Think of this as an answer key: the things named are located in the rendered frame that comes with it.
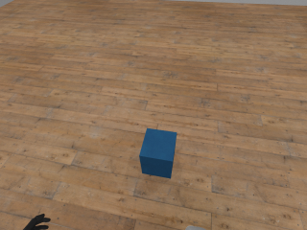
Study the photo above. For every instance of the robot left hand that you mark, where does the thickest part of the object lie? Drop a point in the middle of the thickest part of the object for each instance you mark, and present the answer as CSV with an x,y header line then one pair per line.
x,y
33,224

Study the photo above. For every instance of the carton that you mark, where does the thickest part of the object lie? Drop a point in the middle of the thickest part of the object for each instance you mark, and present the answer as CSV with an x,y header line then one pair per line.
x,y
157,152

